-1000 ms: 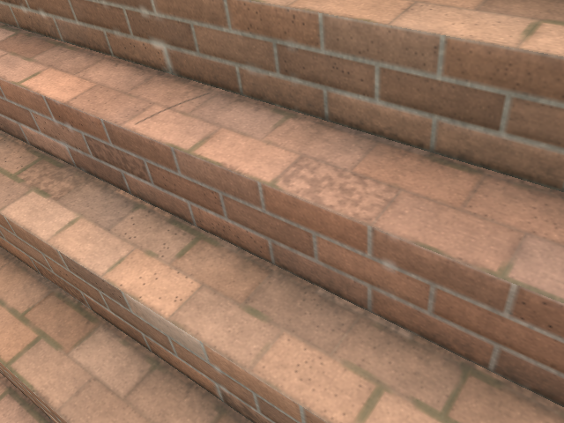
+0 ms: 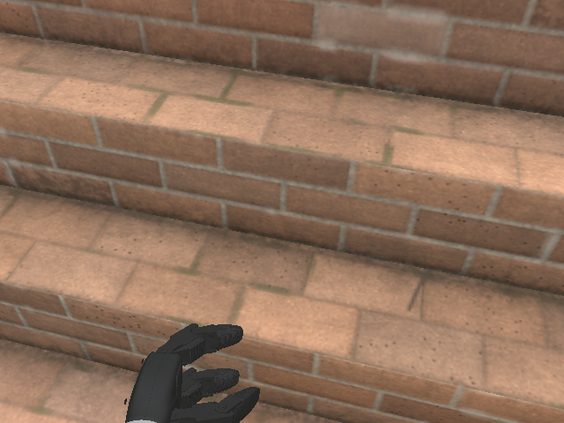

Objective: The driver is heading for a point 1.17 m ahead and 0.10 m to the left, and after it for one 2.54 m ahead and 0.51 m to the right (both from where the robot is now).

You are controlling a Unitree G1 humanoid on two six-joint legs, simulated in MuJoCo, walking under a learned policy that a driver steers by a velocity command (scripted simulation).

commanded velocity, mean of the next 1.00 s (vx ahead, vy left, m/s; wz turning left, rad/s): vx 0.50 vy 0.00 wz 0.00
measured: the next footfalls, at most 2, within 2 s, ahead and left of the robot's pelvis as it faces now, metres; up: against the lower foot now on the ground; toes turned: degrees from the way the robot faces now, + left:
right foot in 0.06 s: -0.05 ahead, -0.12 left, -0.01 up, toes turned -10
left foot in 0.34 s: -0.18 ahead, +0.09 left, -0.23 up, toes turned +7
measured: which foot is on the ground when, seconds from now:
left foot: down 0.00-0.04, up 0.06-0.32, down 0.34-0.56, up 0.58-0.98, down 1.00-1.00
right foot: up 0.00-0.04, down 0.06-0.30, up 0.32-0.62, down 0.64-0.94, up 0.96-1.00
